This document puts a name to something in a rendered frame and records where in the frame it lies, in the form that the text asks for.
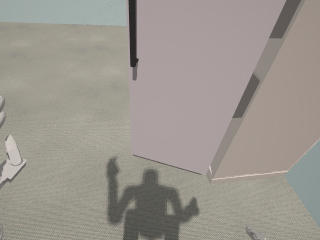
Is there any left robot hand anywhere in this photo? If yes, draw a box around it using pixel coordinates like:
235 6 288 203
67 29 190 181
0 95 27 190

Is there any right robot hand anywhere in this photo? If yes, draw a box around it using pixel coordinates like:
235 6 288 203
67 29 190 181
245 226 266 240

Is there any handle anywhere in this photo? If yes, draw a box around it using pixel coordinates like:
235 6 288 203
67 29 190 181
128 0 139 67

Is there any fridge door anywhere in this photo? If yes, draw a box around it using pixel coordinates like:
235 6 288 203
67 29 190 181
126 0 286 175

